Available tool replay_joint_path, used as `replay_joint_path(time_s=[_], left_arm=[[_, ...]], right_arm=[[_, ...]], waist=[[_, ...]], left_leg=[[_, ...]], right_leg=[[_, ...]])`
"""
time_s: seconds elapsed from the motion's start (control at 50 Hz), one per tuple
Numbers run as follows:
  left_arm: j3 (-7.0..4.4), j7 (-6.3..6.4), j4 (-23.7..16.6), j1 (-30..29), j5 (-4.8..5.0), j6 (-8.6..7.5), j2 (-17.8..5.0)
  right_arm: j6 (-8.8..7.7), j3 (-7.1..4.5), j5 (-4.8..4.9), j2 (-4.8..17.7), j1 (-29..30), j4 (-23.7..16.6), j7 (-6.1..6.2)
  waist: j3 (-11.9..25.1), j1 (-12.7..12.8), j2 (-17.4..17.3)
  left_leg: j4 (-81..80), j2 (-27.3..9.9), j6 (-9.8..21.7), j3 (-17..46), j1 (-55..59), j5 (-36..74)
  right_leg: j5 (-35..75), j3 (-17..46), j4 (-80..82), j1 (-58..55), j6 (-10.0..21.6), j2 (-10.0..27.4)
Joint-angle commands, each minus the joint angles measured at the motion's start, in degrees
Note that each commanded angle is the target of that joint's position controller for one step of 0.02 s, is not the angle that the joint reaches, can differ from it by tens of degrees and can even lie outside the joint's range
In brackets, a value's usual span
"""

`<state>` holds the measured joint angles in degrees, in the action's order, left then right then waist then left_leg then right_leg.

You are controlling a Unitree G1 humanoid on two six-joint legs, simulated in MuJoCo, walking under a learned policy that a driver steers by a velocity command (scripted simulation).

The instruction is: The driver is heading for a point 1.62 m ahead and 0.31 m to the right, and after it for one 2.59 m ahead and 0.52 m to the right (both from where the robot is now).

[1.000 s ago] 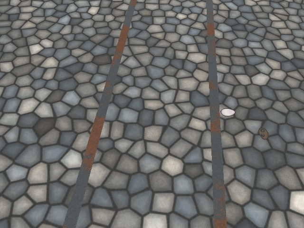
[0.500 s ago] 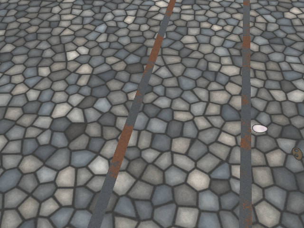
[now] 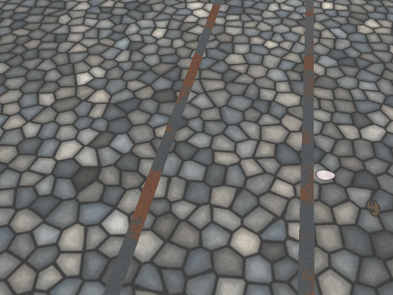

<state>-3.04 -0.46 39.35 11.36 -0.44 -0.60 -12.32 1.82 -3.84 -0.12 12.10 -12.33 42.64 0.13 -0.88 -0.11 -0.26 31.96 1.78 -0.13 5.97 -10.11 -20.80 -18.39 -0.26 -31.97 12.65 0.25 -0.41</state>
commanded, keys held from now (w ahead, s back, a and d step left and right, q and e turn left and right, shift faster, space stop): w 1.00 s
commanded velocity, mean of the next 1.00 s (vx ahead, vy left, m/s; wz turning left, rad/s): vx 0.41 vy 0.00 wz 0.00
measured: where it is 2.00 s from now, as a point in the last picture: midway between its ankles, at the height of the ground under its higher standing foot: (200, 183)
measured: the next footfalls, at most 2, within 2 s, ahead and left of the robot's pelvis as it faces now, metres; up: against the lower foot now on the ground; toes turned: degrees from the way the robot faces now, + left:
right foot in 0.62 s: +0.39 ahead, -0.11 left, +0.00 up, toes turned -1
left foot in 1.16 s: +0.66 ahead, +0.13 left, +0.00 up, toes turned +1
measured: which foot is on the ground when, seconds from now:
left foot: down 0.00-0.62, up 0.64-1.00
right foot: down 0.00-0.22, up 0.24-0.60, down 0.62-1.00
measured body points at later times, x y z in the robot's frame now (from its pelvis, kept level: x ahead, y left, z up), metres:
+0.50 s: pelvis +0.14 +0.01 +0.00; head +0.17 +0.02 +0.45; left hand +0.36 +0.24 -0.08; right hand +0.10 -0.25 -0.12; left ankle -0.01 +0.12 -0.73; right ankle +0.30 -0.13 -0.69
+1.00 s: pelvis +0.40 -0.02 +0.02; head +0.42 -0.02 +0.46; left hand +0.42 +0.25 -0.11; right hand +0.59 -0.27 -0.08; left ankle +0.59 +0.15 -0.68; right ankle +0.35 -0.11 -0.73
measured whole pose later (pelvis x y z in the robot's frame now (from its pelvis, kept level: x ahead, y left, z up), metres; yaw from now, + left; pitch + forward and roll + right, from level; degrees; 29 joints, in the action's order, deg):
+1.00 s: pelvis +0.40 -0.02 +0.02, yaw +0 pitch +1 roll -2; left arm -2.7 -0.8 48.1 20.6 0.9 -5.1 -15.4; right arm -4.2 -2.3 0.4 15.4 -6.1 42.0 -0.1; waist -1.0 4.6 -2.2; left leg 37.9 -6.8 -1.1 3.4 -38.0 3.6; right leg -11.1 -1.6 -12.8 2.8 3.7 -4.6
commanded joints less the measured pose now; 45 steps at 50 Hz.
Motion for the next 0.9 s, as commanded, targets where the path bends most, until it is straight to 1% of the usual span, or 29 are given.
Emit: replay_joint_path(time_s=[0.02, 0.06, 0.08, 0.1, 0.12, 0.16, 0.18, 0.2, 0.22, 0.24, 0.26, 0.28, 0.3, 0.32, 0.38, 0.44, 0.5, 0.54, 0.58, 0.6, 0.62, 0.64, 0.66, 0.68, 0.7, 0.72, 0.74, 0.8, 0.9], left_arm=[[-2.0, 0.69, -3.9, 0.09, 0.79, -0.43, -6.93], [-2.06, 0.87, -3.35, 3.47, 1.59, -1.27, -7.95], [-2.23, 0.9, -2.66, 5.31, 1.79, -1.92, -9.1], [-2.41, 0.91, -2.1, 6.39, 1.61, -2.42, -10.13], [-2.61, 0.89, -1.8, 6.91, 1.54, -2.73, -10.8], [-2.62, 0.84, -2.17, 4.73, 1.68, -2.74, -11.38], [-2.4, 0.76, -3.19, 0.7, 2.05, -2.21, -10.95], [-1.62, 0.95, -5.02, -4.12, 2.05, -1.99, -8.52], [-0.7, 1.19, -7.72, -6.95, 1.7, -3.03, -5.32], [-1.09, 1.57, -8.37, -6.77, 1.76, -4.03, -7.43], [-1.88, 1.22, -7.17, -3.89, 2.47, -4.55, -9.4], [-1.62, 0.81, -6.2, -2.44, 2.73, -4.56, -8.57], [-1.28, 0.39, -5.99, -2.81, 2.16, -4.54, -7.62], [-1.32, -0.06, -5.77, -3.68, 1.51, -4.43, -7.31], [-0.13, -1.81, -5.68, -5.87, 0.98, -4.08, -4.13], [1.04, -2.26, -7.73, -12.83, 1.09, -4.46, -2.24], [0.3, -2.19, -8.65, -15.6, 1.84, -4.8, -5.01], [-0.34, -2.22, -8.86, -15.27, 1.9, -4.96, -6.76], [-1.63, -1.83, -7.48, -9.17, 1.59, -4.83, -9.09], [-2.73, -1.34, -4.99, -0.64, 1.63, -4.52, -10.75], [-3.54, -0.67, -2.57, 10.4, 1.41, -4.17, -13.11], [-4.22, -1.24, -1.02, 14.69, 0.3, -4.6, -18.92], [-3.25, -1.45, -0.4, 15.46, 0.96, -4.59, -13.67], [-2.42, -1.19, -0.5, 9.66, 1.16, -4.63, -11.66], [-1.98, -1.12, -0.91, 5.28, 1.02, -4.61, -10.41], [-1.63, -1.31, -0.9, 2.48, 0.39, -4.83, -9.44], [-1.25, -1.49, -0.94, 0.71, -0.3, -5.22, -8.25], [-1.16, -1.55, 0.7, 0.3, 0.5, -6.19, -7.91], [-1.77, -0.29, 3.44, 4.08, 0.93, -5.89, -11.14]], right_arm=[[-0.87, -1.63, 0.6, 6.12, -0.81, -3.66, 0.44], [-2.28, -1.11, 1.21, 5.14, -0.58, -4.77, 0.37], [-3.42, -0.8, 1.52, 4.26, 0.24, -5.58, 0.3], [-4.46, -0.82, 1.72, 4.27, 1.21, -6.32, 0.16], [-5.25, -0.88, 1.49, 4.66, 2.7, -6.65, 0.06], [-6.12, -0.83, 1.28, 4.11, 0.27, -5.94, -0.6], [-6.35, -1.06, 1.19, 4.21, -4.44, -3.94, -1.03], [-6.52, -2.04, 0.86, 6.41, -10.68, -1.55, -1.29], [-6.85, -4.03, 0.9, 12.89, -17.29, 0.34, -1.55], [-7.2, -4.21, 0.48, 14.29, -19.38, -0.24, -1.95], [-7.58, -2.94, 0.27, 11.04, -17.78, -0.61, -1.82], [-7.58, -2.33, 0.28, 9.38, -16.25, -1.0, -1.55], [-7.23, -1.96, 0.55, 8.85, -14.95, -0.92, -1.37], [-6.65, -1.27, 0.6, 7.57, -13.64, -0.69, -1.1], [-5.29, -0.45, 0.8, 6.86, -13.29, 0.54, -0.15], [-5.02, -0.64, 0.9, 9.48, -13.75, 1.93, 1.22], [-5.76, -1.02, 1.52, 11.51, -15.23, 3.61, 1.19], [-5.89, -1.2, 1.86, 11.98, -14.59, 4.44, 0.99], [-5.48, -1.63, 1.57, 13.2, -13.53, 4.69, 0.97], [-5.1, -1.48, 1.23, 12.95, -12.93, 4.53, 1.04], [-5.07, -0.94, 0.26, 11.82, -12.16, 3.28, 1.18], [-5.95, 1.77, -0.06, 2.48, -21.13, 2.34, 0.36], [-7.3, 0.63, 1.71, 7.99, -19.4, 3.89, -0.4], [-7.77, -0.46, 3.41, 11.51, -11.61, 1.38, -0.63], [-8.1, -0.17, 2.94, 11.08, -7.2, 0.07, -0.39], [-7.95, -0.22, 1.6, 10.33, -5.36, -0.16, -0.08], [-7.33, -0.5, 1.0, 9.86, -6.66, 0.25, 0.08], [-5.59, -0.1, 0.84, 7.56, -8.67, 0.66, 0.47], [-6.03, 0.62, 0.05, 6.66, 2.24, -2.77, 0.53]], waist=[[0.48, 0.02, 1.63], [-4.12, 0.84, 4.87], [-5.27, 1.04, 7.9], [-6.47, 0.88, 10.25], [-7.35, 1.32, 10.02], [-4.74, -0.5, 9.81], [-3.02, -3.27, 8.96], [-2.11, -6.3, 5.02], [-0.88, -7.18, -9.72], [-1.16, -8.11, -16.64], [-2.7, -5.76, -10.24], [-2.27, -4.24, -6.19], [-2.2, -3.53, -3.22], [-2.32, -2.88, -2.63], [-2.45, -2.83, -4.41], [-4.24, -4.25, -4.35], [-5.11, -4.3, -6.29], [-4.92, -2.8, -6.24], [0.36, 1.27, -7.22], [5.58, 5.71, -6.43], [12.86, 10.14, -3.39], [24.04, 5.11, 14.51], [25.36, 7.32, 13.73], [11.92, 6.38, 10.29], [6.2, 4.58, 4.21], [2.97, 2.55, 1.4], [2.36, 0.17, 2.41], [1.76, -1.95, 4.17], [-2.12, 0.83, 2.39]], left_leg=[[-2.23, -0.2, 2.88, 0.14, -6.44, -7.41], [2.53, 0.41, 3.69, -1.2, -13.9, -12.72], [7.03, 0.69, 3.51, -3.17, -17.55, -9.95], [10.52, 0.1, 3.39, -4.83, -20.3, -7.46], [11.14, -0.62, 3.73, -4.84, -21.13, -7.93], [5.23, -1.38, 5.14, -5.33, -14.85, -8.38], [-1.72, -0.98, 5.99, -5.96, -4.02, -2.37], [-6.15, -2.67, 6.93, -0.63, 4.16, -1.12], [-12.32, -10.7, 11.32, 16.18, 13.33, -0.42], [-17.26, -20.65, 18.43, 32.91, 19.09, 9.61], [-15.67, -21.9, 19.41, 30.5, 20.94, 14.75], [-14.75, -20.4, 17.92, 25.1, 22.41, 17.32], [-15.28, -19.2, 16.11, 20.59, 22.31, 19.67], [-16.23, -17.69, 13.98, 16.2, 20.78, 22.93], [-19.82, -13.23, 11.64, 6.58, 13.21, 28.51], [-22.39, -10.84, 10.25, 1.39, 6.04, 26.61], [-23.33, -12.8, 10.2, 1.35, 6.04, 24.52], [-20.86, -14.53, 9.24, 1.22, 9.31, 30.96], [-11.62, -14.18, 7.74, -0.41, 12.12, 50.97], [-1.43, -12.12, 6.49, -2.25, 9.77, 57.68], [14.25, -9.96, 4.83, -2.86, -2.27, 46.07], [38.31, 1.19, 1.32, -2.47, -21.91, -2.2], [45.35, 1.28, 1.79, 4.66, -28.69, -10.96], [46.52, -1.93, 2.16, 2.12, -33.93, -6.82], [43.36, -5.0, 2.68, 0.54, -32.34, -1.23], [40.3, -6.95, 2.55, -0.22, -29.32, 2.21], [37.9, -8.7, 2.51, 0.34, -25.31, 4.61], [32.83, -9.76, 1.12, -0.79, -22.06, 6.62], [15.39, -9.92, -0.94, -2.13, -27.24, 20.85]], right_leg=[[-9.7, 4.46, 4.82, -0.7, 3.64, 2.24], [-21.81, 12.7, 8.93, 0.24, 7.6, 6.68], [-24.19, 20.17, 12.38, -1.14, 10.57, 11.29], [-23.05, 27.41, 15.13, -1.66, 13.55, 16.21], [-18.52, 30.36, 15.75, -0.91, 15.05, 18.15], [-10.56, 25.66, 14.25, 0.68, 13.12, 17.03], [-7.36, 19.2, 12.01, 6.53, 10.19, 13.64], [-2.13, 10.72, 3.81, 12.72, 6.07, 7.68], [2.2, -1.26, -16.43, 22.62, 0.61, -2.01], [-13.12, 2.27, -30.72, 35.31, -0.57, -3.01], [-14.64, 5.79, -37.62, 40.8, 0.71, -0.66], [-9.98, 5.91, -40.28, 43.53, 1.64, 1.0], [-5.47, 5.2, -38.97, 45.24, 2.06, 2.81], [-1.5, 4.69, -36.31, 44.12, 2.01, 4.6], [7.57, 0.11, -26.98, 36.18, -0.07, 4.62], [16.31, -2.26, -10.88, 27.07, -0.92, 2.57], [18.91, -1.86, -3.42, 21.1, 0.24, 1.26], [17.52, -1.26, -0.55, 19.15, 2.24, 0.87], [14.56, -3.2, 0.04, 9.93, 4.91, -1.8], [15.11, -4.24, 0.91, -1.45, 6.78, -3.12], [16.45, 3.68, -1.57, -19.94, 9.73, 3.89], [3.11, 34.63, 4.79, -38.87, 19.77, 21.0], [-9.54, 47.87, 15.02, -37.49, 20.8, 22.23], [-10.36, 38.7, 16.69, -27.73, 17.65, 20.29], [-4.98, 31.1, 17.69, -18.08, 15.8, 18.06], [2.27, 25.71, 19.01, -10.0, 14.77, 15.86], [6.63, 21.51, 20.6, -4.92, 14.06, 13.71], [11.52, 14.88, 24.3, 0.92, 14.91, 12.1], [13.79, 9.04, 26.69, -0.04, 13.95, 10.78]])
Velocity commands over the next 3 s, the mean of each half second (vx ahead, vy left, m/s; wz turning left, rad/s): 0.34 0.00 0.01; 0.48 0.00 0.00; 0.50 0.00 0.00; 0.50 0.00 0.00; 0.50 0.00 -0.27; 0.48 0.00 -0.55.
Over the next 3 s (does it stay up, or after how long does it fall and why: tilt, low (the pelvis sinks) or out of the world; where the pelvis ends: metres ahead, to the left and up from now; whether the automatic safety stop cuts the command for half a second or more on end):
stays up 1.44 -0.12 0.01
